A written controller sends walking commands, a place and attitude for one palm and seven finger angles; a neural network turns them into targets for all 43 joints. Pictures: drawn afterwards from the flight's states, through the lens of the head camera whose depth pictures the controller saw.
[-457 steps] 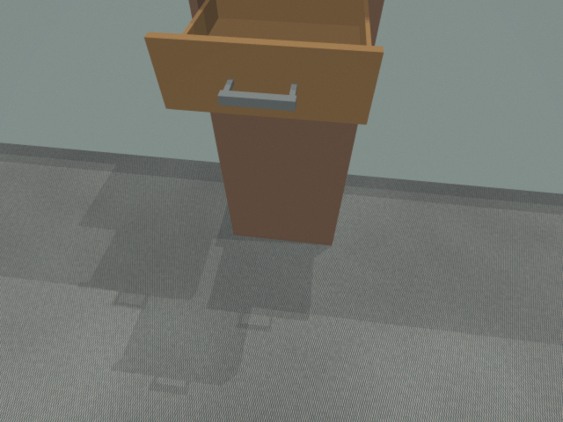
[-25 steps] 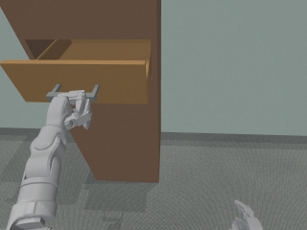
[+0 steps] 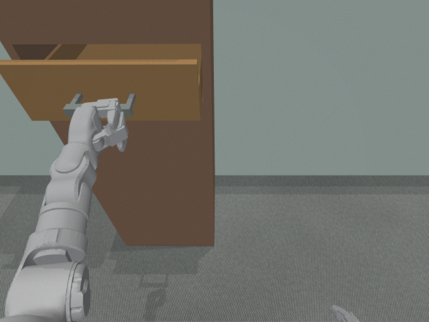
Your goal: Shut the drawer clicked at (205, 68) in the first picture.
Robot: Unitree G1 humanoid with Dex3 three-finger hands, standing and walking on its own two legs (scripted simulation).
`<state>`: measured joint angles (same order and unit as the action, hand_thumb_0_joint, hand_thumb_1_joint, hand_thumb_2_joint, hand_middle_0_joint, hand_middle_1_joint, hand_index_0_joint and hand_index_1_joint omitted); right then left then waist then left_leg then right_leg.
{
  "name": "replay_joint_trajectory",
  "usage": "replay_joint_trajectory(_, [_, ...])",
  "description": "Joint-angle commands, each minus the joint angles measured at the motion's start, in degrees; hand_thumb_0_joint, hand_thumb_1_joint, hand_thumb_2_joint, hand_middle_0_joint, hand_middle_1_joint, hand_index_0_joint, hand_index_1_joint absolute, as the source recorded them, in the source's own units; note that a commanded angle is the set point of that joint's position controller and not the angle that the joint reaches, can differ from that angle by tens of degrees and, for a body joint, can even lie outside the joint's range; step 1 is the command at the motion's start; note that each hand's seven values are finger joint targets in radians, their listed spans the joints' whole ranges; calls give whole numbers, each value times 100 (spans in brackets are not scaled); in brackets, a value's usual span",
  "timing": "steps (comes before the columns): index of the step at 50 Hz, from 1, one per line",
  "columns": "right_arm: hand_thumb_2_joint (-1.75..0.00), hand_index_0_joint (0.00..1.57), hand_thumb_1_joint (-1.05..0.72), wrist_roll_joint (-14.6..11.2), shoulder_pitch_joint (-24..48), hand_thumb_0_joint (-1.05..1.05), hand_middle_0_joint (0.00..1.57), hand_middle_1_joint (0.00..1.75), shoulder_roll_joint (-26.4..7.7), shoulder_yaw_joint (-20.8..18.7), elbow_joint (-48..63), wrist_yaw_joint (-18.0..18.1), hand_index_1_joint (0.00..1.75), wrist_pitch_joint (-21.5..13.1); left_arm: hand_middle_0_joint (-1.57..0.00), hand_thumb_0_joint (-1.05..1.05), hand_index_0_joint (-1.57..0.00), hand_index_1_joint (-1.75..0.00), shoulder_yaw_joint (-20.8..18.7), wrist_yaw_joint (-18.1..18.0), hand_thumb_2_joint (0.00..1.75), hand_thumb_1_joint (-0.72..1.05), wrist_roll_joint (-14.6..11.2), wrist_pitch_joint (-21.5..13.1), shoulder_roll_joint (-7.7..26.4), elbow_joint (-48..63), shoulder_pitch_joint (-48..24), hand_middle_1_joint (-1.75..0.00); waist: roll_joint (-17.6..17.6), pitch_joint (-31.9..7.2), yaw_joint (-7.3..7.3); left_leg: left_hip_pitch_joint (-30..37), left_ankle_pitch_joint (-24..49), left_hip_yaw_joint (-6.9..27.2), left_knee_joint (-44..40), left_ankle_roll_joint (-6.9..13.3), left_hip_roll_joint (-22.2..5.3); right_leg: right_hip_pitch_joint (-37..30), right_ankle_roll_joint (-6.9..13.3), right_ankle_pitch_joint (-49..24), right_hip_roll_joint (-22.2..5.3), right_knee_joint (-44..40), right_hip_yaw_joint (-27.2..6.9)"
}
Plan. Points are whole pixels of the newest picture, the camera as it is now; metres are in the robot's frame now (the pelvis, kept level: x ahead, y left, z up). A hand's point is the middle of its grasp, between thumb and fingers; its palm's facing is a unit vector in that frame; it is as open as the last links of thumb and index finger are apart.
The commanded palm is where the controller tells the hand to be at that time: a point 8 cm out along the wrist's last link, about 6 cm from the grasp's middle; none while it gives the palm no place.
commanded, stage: push the drawer shut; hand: left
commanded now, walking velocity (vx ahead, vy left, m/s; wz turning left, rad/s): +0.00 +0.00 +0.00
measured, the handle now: (102, 104) +0.49 +0.24 +0.16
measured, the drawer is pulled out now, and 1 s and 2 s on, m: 0.08 0.00 0.00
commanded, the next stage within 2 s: pull the fist back off the drawer in 0.86 s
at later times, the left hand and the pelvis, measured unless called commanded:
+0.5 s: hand (131, 104) +0.49 +0.18 +0.16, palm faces +0.01 -1.00 +0.00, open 3.0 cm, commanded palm +0.48 +0.24 +0.16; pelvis +0.01 +0.01 -0.01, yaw -1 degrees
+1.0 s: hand (127, 103) +0.50 +0.19 +0.16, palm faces +0.03 -1.00 -0.01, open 2.9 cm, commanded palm +0.52 +0.23 +0.16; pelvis -0.01 +0.01 -0.01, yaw +0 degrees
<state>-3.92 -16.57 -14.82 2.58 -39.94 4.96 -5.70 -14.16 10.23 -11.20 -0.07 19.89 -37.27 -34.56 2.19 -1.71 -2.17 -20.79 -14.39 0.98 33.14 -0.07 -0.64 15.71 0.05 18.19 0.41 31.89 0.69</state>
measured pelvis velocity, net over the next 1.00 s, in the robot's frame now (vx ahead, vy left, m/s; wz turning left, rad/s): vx -0.01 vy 0.01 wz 0.00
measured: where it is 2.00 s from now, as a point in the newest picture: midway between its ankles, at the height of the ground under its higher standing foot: outside the picture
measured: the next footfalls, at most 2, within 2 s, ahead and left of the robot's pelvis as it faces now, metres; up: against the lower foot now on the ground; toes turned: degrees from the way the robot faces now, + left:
none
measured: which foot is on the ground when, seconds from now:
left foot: down 0.00-1.00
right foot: down 0.00-1.00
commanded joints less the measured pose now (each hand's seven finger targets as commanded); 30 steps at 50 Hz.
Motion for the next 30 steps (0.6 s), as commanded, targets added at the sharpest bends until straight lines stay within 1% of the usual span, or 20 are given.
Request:
replay_joint_trajectory(1, [-90,20,-90,23,92,0,20,30,-809,-312,624,30,30,-228,-140,0,-140,-160,-394,-109,90,90,-55,-446,1384,641,-3333,-160,-130,-1301,-228,981,358,-3,-352,215,35,541,67,-713,97,-601,24])
replay_joint_trajectory(2, [-90,20,-90,34,25,0,20,30,-829,-314,596,29,30,-219,-140,0,-140,-160,-469,-111,90,90,-45,-495,1502,515,-3497,-160,-234,-1333,-267,933,320,3,-334,218,38,534,57,-691,93,-598,15])
replay_joint_trajectory(3, [-90,20,-90,46,-38,0,20,30,-847,-320,583,24,30,-205,-140,0,-140,-160,-586,-107,90,90,-25,-542,1657,353,-3497,-160,-309,-1390,-244,892,331,-1,-313,240,36,502,57,-670,106,-601,-3])
replay_joint_trajectory(6, [-90,20,-90,38,-155,0,20,30,-837,-329,549,7,30,-192,-140,0,-140,-160,-400,-20,90,90,21,-662,1526,-36,-3909,-160,-65,-1455,-337,854,280,-41,-250,223,42,640,53,-663,99,-543,-20])
replay_joint_trajectory(9, [-90,20,-90,64,-353,0,20,30,-879,-352,521,-20,30,-171,-140,0,-140,-160,-620,26,90,90,82,-845,1844,-301,-4140,-160,-83,-1716,-322,826,472,-5,-189,223,35,552,68,-847,111,-442,-21])
replay_joint_trajectory(11, [-90,20,-90,77,-437,0,20,30,-862,-372,508,-39,30,-165,-140,0,-140,-160,-504,59,90,90,113,-926,1684,-386,-4280,-160,128,-1873,-352,968,646,-6,-126,205,39,630,82,-997,121,-384,-3])
replay_joint_trajectory(12, [-90,20,-90,76,-486,0,20,30,-867,-369,475,-42,30,-161,-140,0,-140,-160,-406,75,90,90,133,-949,1611,-535,-4411,-160,114,-1748,-425,948,636,-3,-109,203,23,752,78,-980,131,-385,11])
replay_joint_trajectory(13, [-90,20,-90,95,-583,0,20,30,-889,-387,441,-52,30,-143,-140,0,-140,-160,-489,66,90,90,141,-986,1686,-677,-4462,-160,-54,-1732,-447,905,632,17,-79,214,11,788,72,-959,152,-376,20])
replay_joint_trajectory(14, [-90,20,-90,91,-591,0,20,30,-891,-390,452,-66,30,-145,-140,0,-140,-160,-407,76,90,90,140,-1004,1608,-722,-4565,-160,-15,-1727,-485,875,591,-8,-77,222,13,835,52,-949,153,-379,1])
replay_joint_trajectory(17, [-90,20,-90,125,-773,0,20,30,-953,-423,404,-79,30,-104,-140,0,-140,-160,-791,48,90,90,204,-1063,2048,-1014,-4523,-160,-133,-1959,-407,782,793,-19,-17,228,18,682,56,-1175,158,-307,-23])
replay_joint_trajectory(19, [-90,20,-90,131,-842,0,20,30,-954,-424,386,-91,30,-58,-140,0,-140,-160,-721,61,90,90,258,-1107,2057,-1022,-4798,-160,-19,-1944,-493,815,863,-11,9,223,1,801,50,-1227,165,-276,-7])
replay_joint_trajectory(20, [-90,20,-90,146,-873,0,20,30,-938,-430,389,-111,30,-63,-140,0,-140,-160,-621,78,90,90,268,-1129,1914,-996,-4876,-160,105,-2031,-510,887,918,-16,31,219,10,832,50,-1259,167,-258,-5])
replay_joint_trajectory(22, [-90,20,-90,157,-943,0,20,30,-954,-442,376,-122,30,-36,-140,0,-140,-160,-715,86,90,90,288,-1137,1996,-1222,-4787,-160,42,-1950,-509,833,935,-20,64,218,-8,898,53,-1262,185,-252,2])
replay_joint_trajectory(23, [-90,20,-90,177,-1020,0,20,30,-994,-451,353,-123,30,0,-140,0,-140,-160,-888,68,90,90,315,-1149,2240,-1348,-4762,-160,-166,-1951,-510,698,956,-18,91,239,-8,804,51,-1315,192,-245,1])
replay_joint_trajectory(24, [-90,20,-90,170,-1031,0,20,30,-995,-443,380,-130,30,19,-140,0,-140,-160,-847,75,90,90,352,-1170,2273,-1268,-4915,-160,-4,-2035,-521,690,984,-40,85,233,-4,790,44,-1381,183,-211,-25])
replay_joint_trajectory(25, [-90,20,-90,173,-1059,0,20,30,-981,-452,384,-130,30,33,-140,0,-140,-160,-835,74,90,90,367,-1167,2222,-1342,-4936,-160,64,-2047,-530,705,1007,-38,98,228,-2,829,49,-1381,183,-203,-18])
replay_joint_trajectory(27, [-90,20,-90,181,-1119,0,20,30,-974,-470,350,-142,30,52,-140,0,-140,-160,-690,88,90,90,393,-1179,2074,-1379,-5185,-160,97,-1926,-648,756,982,-27,127,227,-21,1052,32,-1308,199,-221,2])
replay_joint_trajectory(28, [-90,20,-90,189,-1170,0,20,30,-990,-469,319,-137,30,71,-140,0,-140,-160,-719,76,90,90,405,-1176,2121,-1463,-5234,-160,-30,-1842,-685,691,950,6,148,242,-29,1108,36,-1264,210,-222,15])
replay_joint_trajectory(29, [-90,20,-90,191,-1192,0,20,30,-1016,-470,299,-136,30,75,-140,0,-140,-160,-784,51,90,90,418,-1182,2248,-1465,-5385,-160,57,-1868,-694,692,915,21,137,235,-33,1155,32,-1212,207,-221,4])
replay_joint_trajectory(30, [-90,20,-90,184,-1201,0,20,30,-998,-475,302,-138,30,79,-140,0,-140,-160,-627,47,90,90,429,-1184,2083,-1434,-5467,-160,151,-1896,-747,753,842,31,137,226,-35,1246,32,-1098,208,-232,7])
